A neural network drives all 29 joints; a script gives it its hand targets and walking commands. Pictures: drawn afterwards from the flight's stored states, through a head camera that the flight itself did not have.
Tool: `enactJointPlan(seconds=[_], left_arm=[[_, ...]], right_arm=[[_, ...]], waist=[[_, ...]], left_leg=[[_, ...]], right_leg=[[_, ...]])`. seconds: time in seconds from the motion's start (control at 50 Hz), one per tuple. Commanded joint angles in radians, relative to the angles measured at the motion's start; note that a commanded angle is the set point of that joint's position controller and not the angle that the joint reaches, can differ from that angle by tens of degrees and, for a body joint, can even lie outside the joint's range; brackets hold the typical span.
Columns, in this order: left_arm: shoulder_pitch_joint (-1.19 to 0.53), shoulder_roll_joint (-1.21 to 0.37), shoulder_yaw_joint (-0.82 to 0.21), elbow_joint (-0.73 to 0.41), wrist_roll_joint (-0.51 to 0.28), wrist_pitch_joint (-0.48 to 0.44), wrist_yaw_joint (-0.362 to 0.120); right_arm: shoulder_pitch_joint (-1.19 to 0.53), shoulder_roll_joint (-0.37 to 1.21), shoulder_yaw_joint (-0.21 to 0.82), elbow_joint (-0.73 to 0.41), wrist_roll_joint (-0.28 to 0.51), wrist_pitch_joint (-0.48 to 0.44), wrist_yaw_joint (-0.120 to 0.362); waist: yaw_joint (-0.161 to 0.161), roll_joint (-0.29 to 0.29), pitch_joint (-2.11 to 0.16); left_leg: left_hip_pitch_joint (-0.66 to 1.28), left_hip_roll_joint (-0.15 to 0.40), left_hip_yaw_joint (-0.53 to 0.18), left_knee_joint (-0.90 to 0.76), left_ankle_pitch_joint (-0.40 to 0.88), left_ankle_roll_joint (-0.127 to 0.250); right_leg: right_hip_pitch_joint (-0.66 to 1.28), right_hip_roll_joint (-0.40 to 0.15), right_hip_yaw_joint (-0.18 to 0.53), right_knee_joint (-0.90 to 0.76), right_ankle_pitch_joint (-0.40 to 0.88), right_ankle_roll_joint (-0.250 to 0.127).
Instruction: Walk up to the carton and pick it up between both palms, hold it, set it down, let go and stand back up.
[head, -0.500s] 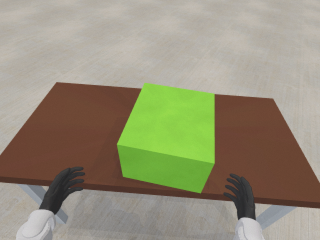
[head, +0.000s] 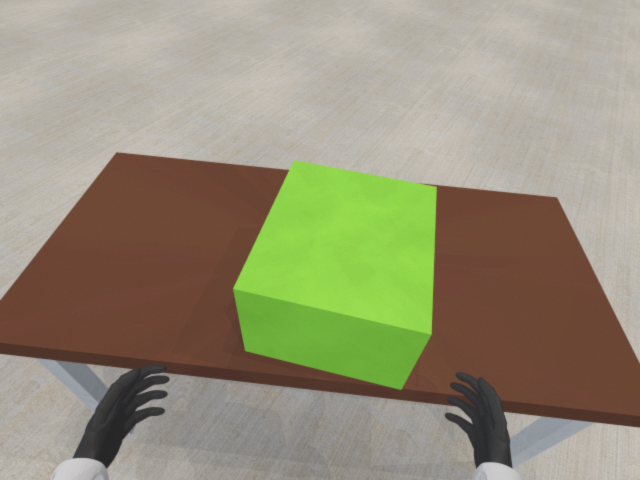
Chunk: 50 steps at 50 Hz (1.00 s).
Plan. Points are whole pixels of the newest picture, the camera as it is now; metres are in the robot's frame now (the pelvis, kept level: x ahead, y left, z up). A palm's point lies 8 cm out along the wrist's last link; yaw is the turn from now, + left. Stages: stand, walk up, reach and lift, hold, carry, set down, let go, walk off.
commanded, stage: set down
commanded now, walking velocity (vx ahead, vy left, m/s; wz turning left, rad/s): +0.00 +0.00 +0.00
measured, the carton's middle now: (343, 266) +0.46 -0.03 -0.06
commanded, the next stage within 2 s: let go in 1.34 s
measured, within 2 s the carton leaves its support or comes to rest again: neither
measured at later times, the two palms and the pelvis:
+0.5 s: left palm (118, 438) +0.17 +0.24 -0.03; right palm (499, 466) +0.16 -0.21 -0.04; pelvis +0.00 +0.00 +0.00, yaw -1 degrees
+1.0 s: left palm (134, 451) +0.16 +0.23 -0.05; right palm (492, 464) +0.16 -0.21 -0.06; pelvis +0.00 -0.02 +0.00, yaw +0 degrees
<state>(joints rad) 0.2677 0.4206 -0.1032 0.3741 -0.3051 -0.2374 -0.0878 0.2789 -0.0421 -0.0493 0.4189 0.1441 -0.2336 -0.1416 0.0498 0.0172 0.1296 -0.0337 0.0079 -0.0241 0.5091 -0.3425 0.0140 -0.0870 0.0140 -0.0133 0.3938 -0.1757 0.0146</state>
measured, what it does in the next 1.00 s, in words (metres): stands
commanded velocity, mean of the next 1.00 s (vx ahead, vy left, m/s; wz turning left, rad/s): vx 0.00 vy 0.00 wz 0.00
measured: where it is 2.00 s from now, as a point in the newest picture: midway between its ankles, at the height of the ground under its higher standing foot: outside the picture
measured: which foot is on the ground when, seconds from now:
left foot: down 0.00-1.00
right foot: down 0.00-1.00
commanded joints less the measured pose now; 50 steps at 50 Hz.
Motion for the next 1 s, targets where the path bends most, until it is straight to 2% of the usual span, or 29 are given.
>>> enactJointPlan(seconds=[0.0,0.02,0.04,0.06,0.14,0.2,0.24,0.26,0.28,0.3,0.34,0.38,0.4,0.44,0.5,0.54,0.58,0.62,0.68,0.72,0.74,0.78,0.8,0.82,0.86,0.88,0.92,0.96,0.98], left_arm=[[-0.09,0.145,0.086,-0.108,0.003,-0.045,-0.003],[-0.074,0.147,0.092,-0.154,-0.012,-0.048,-0.002],[-0.067,0.136,0.096,-0.083,0.034,-0.018,-0.003],[-0.068,0.156,0.097,-0.187,-0.011,-0.047,0.0],[-0.087,0.121,0.087,-0.082,0.019,-0.021,-0.008],[-0.074,0.135,0.099,-0.198,0.028,-0.035,-0.003],[-0.079,0.1,0.098,-0.137,0.069,0.006,0.006],[-0.05,0.096,0.097,-0.136,0.057,-0.009,0.005],[-0.063,0.086,0.089,-0.047,0.073,0.033,-0.006],[-0.067,0.11,0.101,-0.152,0.064,-0.003,0.002],[-0.069,0.096,0.103,-0.06,0.088,0.03,-0.005],[-0.089,0.11,0.123,-0.189,0.056,0.011,0.009],[-0.097,0.114,0.115,-0.175,0.06,-0.001,0.009],[-0.113,0.096,0.12,-0.104,0.09,0.042,0.014],[-0.129,0.073,0.111,-0.031,0.101,0.079,0.002],[-0.163,0.049,0.089,-0.052,0.124,0.109,0.025],[-0.139,0.07,0.095,-0.155,0.093,0.075,0.037],[-0.149,0.054,0.087,-0.145,0.099,0.089,0.043],[-0.171,0.031,0.076,-0.059,0.134,0.149,0.053],[-0.152,0.002,0.084,-0.02,0.154,0.186,0.055],[-0.122,0.009,0.09,-0.125,0.135,0.156,0.062],[-0.138,0.032,0.115,-0.05,0.166,0.201,0.048],[-0.157,0.028,0.117,-0.091,0.173,0.198,0.058],[-0.119,0.051,0.123,-0.131,0.157,0.165,0.053],[-0.133,0.018,0.124,-0.062,0.175,0.195,0.046],[-0.136,0.024,0.121,-0.123,0.165,0.174,0.052],[-0.168,-0.001,0.111,-0.056,0.207,0.227,0.055],[-0.168,0.007,0.106,-0.125,0.196,0.217,0.058],[-0.144,0.002,0.104,-0.077,0.211,0.242,0.062]], right_arm=[[-0.072,-0.083,-0.017,-0.108,-0.017,-0.068,0.013],[-0.063,-0.081,-0.022,-0.157,-0.01,-0.084,0.01],[-0.072,-0.113,-0.021,-0.06,-0.019,-0.073,0.02],[-0.073,-0.076,-0.015,-0.208,-0.01,-0.106,0.006],[-0.048,-0.081,-0.023,-0.082,-0.028,-0.086,0.013],[-0.035,-0.074,-0.003,-0.137,-0.002,-0.116,0.013],[-0.065,-0.13,-0.016,-0.015,-0.004,-0.097,0.03],[-0.03,-0.104,-0.013,-0.048,0.004,-0.11,0.03],[-0.053,-0.125,-0.027,0.007,-0.028,-0.084,0.032],[-0.046,-0.09,-0.017,-0.086,-0.01,-0.114,0.027],[-0.03,-0.103,-0.011,0.01,-0.023,-0.098,0.03],[-0.052,-0.089,-0.015,-0.148,-0.01,-0.118,0.027],[-0.04,-0.072,0.0,-0.123,-0.013,-0.119,0.027],[-0.082,-0.085,-0.01,-0.044,-0.022,-0.092,0.037],[-0.086,-0.088,-0.008,-0.028,-0.053,-0.063,0.037],[-0.135,-0.117,-0.032,0.059,-0.068,-0.046,0.056],[-0.104,-0.097,-0.039,-0.073,-0.041,-0.066,0.05],[-0.105,-0.095,-0.036,-0.017,-0.047,-0.054,0.056],[-0.176,-0.111,-0.048,0.057,-0.078,-0.025,0.076],[-0.164,-0.127,-0.05,0.112,-0.11,-0.016,0.081],[-0.118,-0.113,-0.044,0.033,-0.079,-0.038,0.077],[-0.134,-0.118,-0.034,0.092,-0.113,-0.017,0.072],[-0.145,-0.104,-0.036,0.069,-0.106,-0.02,0.073],[-0.105,-0.076,-0.024,-0.012,-0.092,-0.039,0.063],[-0.098,-0.094,-0.031,0.083,-0.115,-0.02,0.062],[-0.102,-0.075,-0.028,0.028,-0.105,-0.033,0.059],[-0.139,-0.123,-0.032,0.156,-0.106,-0.008,0.072],[-0.136,-0.099,-0.035,0.069,-0.109,-0.019,0.063],[-0.143,-0.13,-0.04,0.144,-0.115,-0.011,0.072]], waist=[[-0.019,0.058,-0.125],[-0.013,0.047,-0.158],[-0.011,0.076,-0.108],[0.003,0.025,-0.161],[-0.042,0.039,-0.086],[-0.014,0.066,-0.146],[-0.001,0.119,-0.124],[0.004,0.097,-0.118],[-0.031,0.092,-0.085],[-0.001,0.061,-0.13],[-0.01,0.064,-0.09],[0.003,0.016,-0.16],[0.007,0.015,-0.129],[0.007,0.077,-0.085],[-0.001,0.055,-0.048],[-0.008,0.149,-0.041],[0.006,0.112,-0.136],[0.002,0.078,-0.129],[-0.013,0.12,-0.102],[-0.014,0.071,-0.071],[-0.008,0.048,-0.117],[-0.003,0.001,-0.086],[-0.003,0.046,-0.09],[0.009,-0.024,-0.119],[-0.017,-0.003,-0.061],[-0.017,0.016,-0.083],[-0.026,0.1,-0.044],[-0.021,0.085,-0.077],[-0.016,0.084,-0.093]], left_leg=[[-0.229,0.004,-0.002,-0.122,0.348,-0.097],[-0.198,0.004,0.002,-0.118,0.37,-0.089],[-0.187,0.009,-0.004,-0.128,0.37,-0.105],[-0.209,-0.001,0.007,-0.122,0.362,-0.091],[-0.191,0.009,0.0,-0.139,0.337,-0.084],[-0.173,0.007,0.011,-0.122,0.41,-0.095],[-0.124,0.009,0.006,-0.133,0.447,-0.115],[-0.132,0.004,0.009,-0.123,0.463,-0.118],[-0.139,0.014,0.006,-0.138,0.412,-0.112],[-0.173,0.004,0.018,-0.142,0.399,-0.106],[-0.153,-0.003,0.031,-0.146,0.376,-0.1],[-0.173,-0.002,0.027,-0.143,0.391,-0.085],[-0.188,-0.012,0.035,-0.141,0.348,-0.081],[-0.182,0.0,0.03,-0.162,0.337,-0.085],[-0.218,-0.003,0.046,-0.19,0.204,-0.067],[-0.294,0.039,0.021,-0.236,0.11,-0.081],[-0.323,0.037,0.032,-0.222,0.189,-0.08],[-0.284,0.031,0.033,-0.209,0.204,-0.079],[-0.295,0.035,0.028,-0.224,0.204,-0.088],[-0.259,0.021,0.042,-0.213,0.225,-0.098],[-0.232,0.02,0.04,-0.188,0.307,-0.096],[-0.192,0.004,0.053,-0.184,0.288,-0.088],[-0.201,0.006,0.048,-0.188,0.315,-0.09],[-0.2,-0.005,0.056,-0.17,0.326,-0.078],[-0.198,0.0,0.054,-0.182,0.301,-0.079],[-0.197,0.001,0.054,-0.172,0.335,-0.077],[-0.17,0.008,0.058,-0.183,0.351,-0.097],[-0.184,0.006,0.064,-0.173,0.309,-0.083],[-0.176,0.01,0.061,-0.177,0.309,-0.094]], right_leg=[[0.189,-0.011,0.083,-0.047,0.091,-0.068],[0.176,-0.008,0.076,-0.037,0.115,-0.065],[0.176,-0.006,0.073,-0.05,0.094,-0.074],[0.222,-0.01,0.078,-0.051,0.141,-0.062],[0.157,-0.01,0.066,-0.053,0.108,-0.062],[0.188,-0.007,0.071,-0.042,0.144,-0.058],[0.133,0.011,0.058,-0.058,0.111,-0.071],[0.143,0.005,0.058,-0.062,0.131,-0.077],[0.131,0.004,0.059,-0.068,0.081,-0.077],[0.191,0.003,0.062,-0.073,0.107,-0.067],[0.163,-0.001,0.057,-0.066,0.104,-0.067],[0.213,-0.005,0.053,-0.057,0.161,-0.056],[0.198,-0.014,0.06,-0.061,0.153,-0.05],[0.156,-0.007,0.044,-0.057,0.099,-0.063],[0.14,-0.014,0.042,-0.072,0.028,-0.064],[0.205,0.012,0.024,-0.042,-0.022,-0.068],[0.291,0.011,0.023,-0.021,0.089,-0.053],[0.257,0.007,0.025,-0.028,0.08,-0.049],[0.239,0.019,0.011,-0.033,0.061,-0.064],[0.205,0.018,0.007,-0.055,0.047,-0.069],[0.226,0.014,0.012,-0.047,0.114,-0.057],[0.177,0.007,0.016,-0.059,0.083,-0.056],[0.169,0.011,0.004,-0.046,0.086,-0.059],[0.225,-0.001,0.016,-0.053,0.162,-0.041],[0.162,0.002,0.005,-0.05,0.108,-0.046],[0.184,0.003,0.007,-0.044,0.14,-0.044],[0.142,0.011,-0.001,-0.056,0.087,-0.061],[0.146,0.0,0.002,-0.057,0.094,-0.053],[0.178,0.009,0.004,-0.048,0.082,-0.053]])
